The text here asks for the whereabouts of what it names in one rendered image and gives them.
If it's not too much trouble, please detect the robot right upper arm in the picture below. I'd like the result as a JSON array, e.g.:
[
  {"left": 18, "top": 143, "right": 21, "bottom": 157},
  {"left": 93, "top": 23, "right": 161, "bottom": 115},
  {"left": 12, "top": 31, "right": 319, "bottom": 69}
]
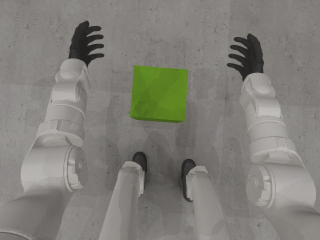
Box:
[{"left": 245, "top": 162, "right": 320, "bottom": 240}]

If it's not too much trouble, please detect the robot left hand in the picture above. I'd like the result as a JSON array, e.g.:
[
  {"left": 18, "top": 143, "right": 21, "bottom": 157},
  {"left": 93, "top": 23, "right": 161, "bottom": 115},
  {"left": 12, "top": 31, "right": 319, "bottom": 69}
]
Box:
[{"left": 68, "top": 21, "right": 105, "bottom": 68}]

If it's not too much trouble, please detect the robot right foot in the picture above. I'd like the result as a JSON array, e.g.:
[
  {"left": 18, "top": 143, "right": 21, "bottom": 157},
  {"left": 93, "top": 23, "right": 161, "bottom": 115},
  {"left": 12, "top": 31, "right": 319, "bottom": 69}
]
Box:
[{"left": 181, "top": 159, "right": 196, "bottom": 202}]

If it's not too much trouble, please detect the robot right forearm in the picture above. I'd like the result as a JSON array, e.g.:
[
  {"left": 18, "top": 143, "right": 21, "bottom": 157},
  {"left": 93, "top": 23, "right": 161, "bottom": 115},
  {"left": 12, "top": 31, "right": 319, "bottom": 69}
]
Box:
[{"left": 239, "top": 72, "right": 316, "bottom": 204}]

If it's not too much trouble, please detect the left robot shin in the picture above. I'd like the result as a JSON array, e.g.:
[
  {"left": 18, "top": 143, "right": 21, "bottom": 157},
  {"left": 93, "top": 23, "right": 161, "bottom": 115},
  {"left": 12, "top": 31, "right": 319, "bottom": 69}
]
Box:
[{"left": 117, "top": 161, "right": 143, "bottom": 177}]

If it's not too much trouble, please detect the robot left upper arm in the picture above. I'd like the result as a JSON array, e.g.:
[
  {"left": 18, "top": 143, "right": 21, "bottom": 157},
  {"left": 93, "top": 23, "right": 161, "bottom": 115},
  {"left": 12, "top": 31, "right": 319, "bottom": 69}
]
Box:
[{"left": 0, "top": 145, "right": 89, "bottom": 240}]

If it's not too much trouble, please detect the robot right hand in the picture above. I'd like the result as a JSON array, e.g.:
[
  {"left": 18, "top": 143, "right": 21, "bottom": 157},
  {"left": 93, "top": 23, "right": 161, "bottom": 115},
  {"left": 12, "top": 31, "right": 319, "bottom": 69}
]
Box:
[{"left": 227, "top": 33, "right": 264, "bottom": 82}]

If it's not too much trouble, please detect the carton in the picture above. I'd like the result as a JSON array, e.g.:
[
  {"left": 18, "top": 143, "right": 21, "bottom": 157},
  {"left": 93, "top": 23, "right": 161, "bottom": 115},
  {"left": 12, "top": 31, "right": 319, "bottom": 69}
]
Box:
[{"left": 130, "top": 65, "right": 188, "bottom": 123}]

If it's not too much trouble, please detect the robot left forearm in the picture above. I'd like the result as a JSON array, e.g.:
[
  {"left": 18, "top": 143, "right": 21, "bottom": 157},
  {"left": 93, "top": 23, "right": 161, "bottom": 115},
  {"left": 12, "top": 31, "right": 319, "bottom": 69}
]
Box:
[{"left": 20, "top": 58, "right": 91, "bottom": 189}]

